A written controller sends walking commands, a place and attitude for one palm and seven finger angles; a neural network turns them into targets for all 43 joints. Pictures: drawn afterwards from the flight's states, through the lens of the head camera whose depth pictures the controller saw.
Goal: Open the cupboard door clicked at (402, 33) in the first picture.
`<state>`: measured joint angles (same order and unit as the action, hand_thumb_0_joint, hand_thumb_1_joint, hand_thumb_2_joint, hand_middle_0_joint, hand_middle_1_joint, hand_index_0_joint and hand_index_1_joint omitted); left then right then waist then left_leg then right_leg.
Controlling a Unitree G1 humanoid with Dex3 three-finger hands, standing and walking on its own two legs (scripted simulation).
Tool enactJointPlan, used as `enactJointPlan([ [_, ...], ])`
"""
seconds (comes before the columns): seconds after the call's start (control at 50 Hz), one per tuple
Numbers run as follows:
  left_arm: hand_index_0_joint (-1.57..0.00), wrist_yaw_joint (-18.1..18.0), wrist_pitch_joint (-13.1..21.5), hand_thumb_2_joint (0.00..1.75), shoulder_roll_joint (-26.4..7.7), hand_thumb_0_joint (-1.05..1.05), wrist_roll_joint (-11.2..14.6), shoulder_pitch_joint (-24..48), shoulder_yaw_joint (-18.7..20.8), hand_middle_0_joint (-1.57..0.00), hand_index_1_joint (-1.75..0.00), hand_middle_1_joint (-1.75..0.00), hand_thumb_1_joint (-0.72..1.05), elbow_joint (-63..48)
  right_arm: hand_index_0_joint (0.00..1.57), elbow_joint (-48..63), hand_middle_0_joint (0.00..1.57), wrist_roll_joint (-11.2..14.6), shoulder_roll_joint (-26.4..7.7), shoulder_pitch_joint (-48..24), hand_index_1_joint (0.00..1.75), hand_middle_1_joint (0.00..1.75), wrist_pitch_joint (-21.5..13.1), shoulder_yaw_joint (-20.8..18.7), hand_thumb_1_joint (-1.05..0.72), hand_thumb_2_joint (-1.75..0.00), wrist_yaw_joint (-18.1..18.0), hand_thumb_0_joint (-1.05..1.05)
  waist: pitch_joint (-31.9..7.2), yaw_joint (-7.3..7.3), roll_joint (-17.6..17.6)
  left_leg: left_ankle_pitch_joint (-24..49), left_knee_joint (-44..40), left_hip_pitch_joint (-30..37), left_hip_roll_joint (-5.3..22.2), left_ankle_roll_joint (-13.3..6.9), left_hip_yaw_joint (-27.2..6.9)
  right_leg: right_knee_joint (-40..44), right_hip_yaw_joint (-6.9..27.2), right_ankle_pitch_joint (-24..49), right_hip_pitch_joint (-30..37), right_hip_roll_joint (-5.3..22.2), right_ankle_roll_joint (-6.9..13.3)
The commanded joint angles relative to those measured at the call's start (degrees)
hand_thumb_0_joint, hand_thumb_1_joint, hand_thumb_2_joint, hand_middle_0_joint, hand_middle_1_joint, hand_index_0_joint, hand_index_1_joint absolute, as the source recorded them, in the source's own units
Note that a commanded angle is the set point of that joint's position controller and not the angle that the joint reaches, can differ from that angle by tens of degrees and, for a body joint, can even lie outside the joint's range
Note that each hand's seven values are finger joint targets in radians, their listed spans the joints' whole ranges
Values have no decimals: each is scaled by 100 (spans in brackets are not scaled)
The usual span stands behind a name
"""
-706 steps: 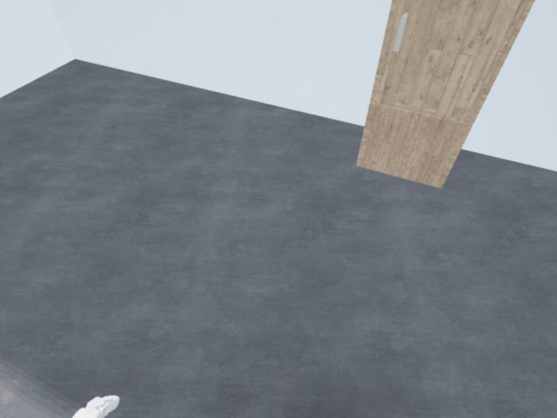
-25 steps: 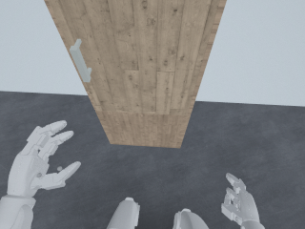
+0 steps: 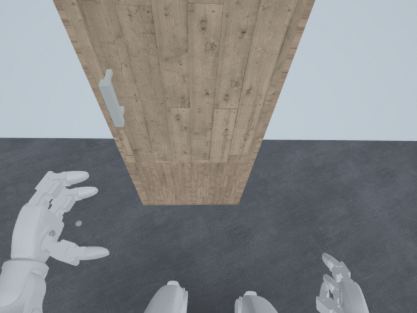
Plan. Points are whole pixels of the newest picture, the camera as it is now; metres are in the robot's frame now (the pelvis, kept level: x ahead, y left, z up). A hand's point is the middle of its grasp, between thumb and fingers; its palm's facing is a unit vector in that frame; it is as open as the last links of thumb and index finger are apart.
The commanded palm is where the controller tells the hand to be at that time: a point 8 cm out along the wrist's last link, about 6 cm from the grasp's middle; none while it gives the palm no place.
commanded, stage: raise the hand with hooked fingers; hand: left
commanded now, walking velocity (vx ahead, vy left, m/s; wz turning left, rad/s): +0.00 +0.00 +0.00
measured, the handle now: (114, 99) +0.54 +0.26 +0.04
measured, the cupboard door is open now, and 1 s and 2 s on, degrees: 0 0 0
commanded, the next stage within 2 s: move the hooked fingers beside the handle in 0.92 s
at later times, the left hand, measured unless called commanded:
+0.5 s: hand (48, 191) +0.30 +0.29 +0.07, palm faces +0.10 -0.99 -0.03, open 14.0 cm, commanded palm +0.26 +0.33 +0.07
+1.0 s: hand (68, 192) +0.29 +0.26 +0.07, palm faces +0.11 -0.99 -0.04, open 14.0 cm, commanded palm +0.26 +0.31 +0.07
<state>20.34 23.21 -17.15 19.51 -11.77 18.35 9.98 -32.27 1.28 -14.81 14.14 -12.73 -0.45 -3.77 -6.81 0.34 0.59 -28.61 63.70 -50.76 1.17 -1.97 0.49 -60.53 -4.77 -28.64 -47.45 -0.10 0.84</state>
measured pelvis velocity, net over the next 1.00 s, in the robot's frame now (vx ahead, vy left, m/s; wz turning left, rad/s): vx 0.00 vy -0.02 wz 0.00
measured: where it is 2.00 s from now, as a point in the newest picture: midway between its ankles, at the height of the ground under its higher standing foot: outside the picture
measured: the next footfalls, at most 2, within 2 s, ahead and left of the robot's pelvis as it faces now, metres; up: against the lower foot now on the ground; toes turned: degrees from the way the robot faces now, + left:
none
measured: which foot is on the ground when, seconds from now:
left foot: down 0.00-1.00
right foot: down 0.00-1.00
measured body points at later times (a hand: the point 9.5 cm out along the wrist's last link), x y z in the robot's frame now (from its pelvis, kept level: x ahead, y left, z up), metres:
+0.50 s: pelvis +0.00 +0.01 +0.01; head +0.08 +0.03 +0.46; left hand +0.28 +0.35 +0.07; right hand +0.16 -0.24 -0.07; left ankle +0.02 +0.09 -0.66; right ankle +0.01 -0.12 -0.66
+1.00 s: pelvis +0.00 -0.02 +0.01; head +0.07 -0.01 +0.46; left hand +0.28 +0.31 +0.07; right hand +0.16 -0.26 -0.08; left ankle +0.02 +0.09 -0.66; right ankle +0.01 -0.12 -0.66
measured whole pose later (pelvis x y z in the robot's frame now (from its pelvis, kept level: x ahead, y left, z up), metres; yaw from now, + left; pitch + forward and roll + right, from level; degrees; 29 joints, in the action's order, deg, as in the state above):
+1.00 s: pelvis +0.00 -0.02 +0.01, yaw +0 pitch +14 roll -2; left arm 24.9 20.8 -21.4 20.5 1.7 24.4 25.4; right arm -31.8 1.9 -15.1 15.2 -8.6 1.7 -3.6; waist -6.9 0.1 1.5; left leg -26.8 59.3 -46.8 1.7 -0.7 0.0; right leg -56.8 -5.1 -27.3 -43.8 -0.9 2.0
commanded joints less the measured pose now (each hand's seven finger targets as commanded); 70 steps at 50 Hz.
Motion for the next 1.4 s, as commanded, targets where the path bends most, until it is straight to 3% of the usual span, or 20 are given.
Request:
enactJointPlan([
  [0.0, -30, -293, 350, 30, -1077, 0, 116, 584, 717, -30, -120, -120, -50, -898, 20, 765, 20, 3, -843, -23, 30, 30, -169, -221, -90, -90, 1, 0, -1251, -56, 628, 1749, -1286, 1558, 9, 240, -496, 670, -72, 1071, 330, -202, 87],
  [0.06, -30, -91, 48, 30, -953, 0, 44, 887, 465, -30, -120, -120, -50, -322, 20, 852, 20, 43, -937, 40, 30, 30, -56, -193, -90, -90, 2, 0, -964, 63, 440, 1374, -1396, 1399, 14, 267, -568, 728, -108, 896, 234, -219, 94],
  [0.14, -30, 240, -214, 30, -1243, 0, 14, 1394, 516, -30, -120, -120, -50, -321, 20, 961, 20, 75, -996, 91, 30, 30, -3, -184, -90, -90, -56, 0, -1339, 47, 353, 1456, -1463, 1624, 7, 245, -562, 879, -64, 964, 465, -215, 86],
  [0.26, -30, 227, 129, 30, -1849, 0, 114, 2090, 1046, -30, -120, -120, -50, -679, 20, 862, 20, 4, -938, 96, 30, 30, -45, -125, -90, -90, -98, 0, -1696, -74, 811, 2186, -1407, 2118, 29, 381, -632, 801, -27, 1194, 511, -260, 162],
  [0.34, -30, 300, 67, 30, -1740, 0, 106, 2120, 1025, -30, -120, -120, -50, 77, 20, 749, 20, 30, -948, 105, 30, 30, 19, -115, -90, -90, -87, 0, -1386, -20, 726, 1858, -1464, 1882, 14, 344, -570, 901, -29, 1078, 475, -223, 133],
  [0.36, -30, 379, 5, 30, -1761, 0, 130, 2150, 1012, -30, -120, -120, -50, 222, 20, 758, 20, 45, -971, 130, 30, 30, 30, -120, -90, -90, -99, 0, -1356, -16, 543, 1879, -1483, 1831, 19, 336, -594, 913, -41, 1111, 565, -244, 151],
  [0.38, -30, 454, -60, 30, -1820, 0, 127, 2209, 1044, -30, -120, -120, -50, 308, 20, 756, 20, 56, -987, 112, 30, 30, 43, -120, -90, -90, -101, 0, -1433, -45, 691, 1860, -1483, 1828, -3, 308, -523, 953, -1, 1140, 624, -220, 139],
  [0.48, -30, 708, -237, 30, -1727, 0, 254, 1947, 972, -30, -120, -120, -50, 273, 20, 840, 20, 81, -1004, 221, 30, 30, 46, -178, -90, -90, -78, 0, -1850, -84, 423, 2443, -1394, 1976, -16, 230, -414, 1017, 32, 1671, 974, -219, 107],
  [0.56, -30, 533, 3, 30, -1908, 0, 274, 2062, 1159, -30, -120, -120, -50, 99, 20, 814, 20, 38, -988, 214, 30, 30, 44, -189, -90, -90, -26, 0, -1612, -70, 389, 2346, -1317, 1754, -34, 198, -378, 977, 71, 1699, 938, -248, 117],
  [0.64, -30, 366, 139, 30, -1873, 0, 214, 2165, 1226, -30, -120, -120, -50, 348, 20, 778, 20, 36, -960, 176, 30, 30, 105, -181, -90, -90, -8, 0, -1394, -41, 430, 1821, -1344, 1497, -65, 161, -311, 1010, 134, 1390, 864, -204, 99],
  [0.72, -30, 402, 169, 30, -1854, 0, 155, 2128, 1092, -30, -120, -120, -50, 130, 20, 813, 20, 61, -926, 156, 30, 30, 133, -174, -90, -90, -10, 0, -1664, -67, 713, 1917, -1352, 1672, -65, 131, -248, 1048, 212, 1524, 1062, -188, 101],
  [0.8, -30, 457, 148, 30, -1914, 0, 191, 2093, 1140, -30, -120, -120, -50, 130, 20, 808, 20, 62, -922, 150, 30, 30, 151, -163, -90, -90, -33, 0, -1738, -32, 453, 1882, -1287, 1526, -79, 74, -204, 1077, 287, 1669, 1256, -196, 54],
  [0.86, -30, 452, 145, 30, -1852, 0, 261, 2253, 1124, -30, -120, -120, -50, 267, 20, 784, 20, 81, -912, 119, 30, 30, 156, -143, -90, -90, -60, 0, -1443, 16, 356, 1659, -1251, 1346, -88, 56, -195, 1128, 327, 1510, 1163, -205, 58],
  [0.94, -30, 435, 107, 30, -1780, 0, 190, 2236, 1071, -30, -120, -120, -50, 521, 20, 787, 20, 96, -911, 101, 30, 30, 161, -137, -90, -90, -59, 0, -1357, 5, 265, 1519, -1276, 1252, -98, 49, -177, 1161, 362, 1410, 1163, -169, 34],
  [1.0, -30, 491, 111, 30, -1784, 0, 170, 2258, 1025, -30, -120, -120, -50, 486, 20, 805, 20, 93, -891, 101, 30, 30, 172, -131, -90, -90, -47, 0, -1516, 2, 262, 1570, -1219, 1258, -108, 28, -133, 1170, 444, 1520, 1294, -158, 18],
  [1.14, -30, 556, 255, 30, -2381, 0, 120, 3333, 1464, -30, -120, -120, -50, 1133, 20, 578, 20, 78, -909, 135, 30, 30, 211, -87, -90, -90, -143, 0, -1370, 104, 215, 1348, -965, 775, -78, 23, -103, 1164, 705, 1250, 1265, -105, -2],
  [1.24, -30, 844, 227, 30, -2576, 0, 97, 3564, 1488, -30, -120, -120, -50, 1447, 20, 518, 20, 85, -929, 229, 30, 30, 217, -103, -90, -90, -149, 0, -1889, 34, 590, 1681, -913, 964, -71, 14, -69, 1057, 750, 1694, 1441, -99, 17],
  [1.28, -30, 974, 138, 30, -2636, 0, 120, 3466, 1535, -30, -120, -120, -50, 1688, 20, 514, 20, 93, -954, 299, 30, 30, 243, -110, -90, -90, -143, 0, -1960, 30, 436, 1895, -852, 912, -60, 1, -62, 1005, 763, 2024, 1527, -114, 9],
  [1.34, -30, 1023, 43, 30, -2726, 0, 145, 3770, 1579, -30, -120, -120, -50, 1973, 20, 480, 20, 108, -1004, 350, 30, 30, 279, -126, -90, -90, -133, 0, -1748, 106, 264, 1751, -861, 761, -42, 4, -85, 1042, 724, 1871, 1344, -110, -20],
  [1.38, -30, 1037, 23, 30, -2766, 0, 163, 3746, 1657, -30, -120, -120, -50, 2190, 20, 511, 20, 102, -1015, 391, 30, 30, 302, -127, -90, -90, -114, 0, -1745, 72, 201, 1780, -840, 688, -42, 7, -75, 997, 712, 1900, 1337, -130, -8],
])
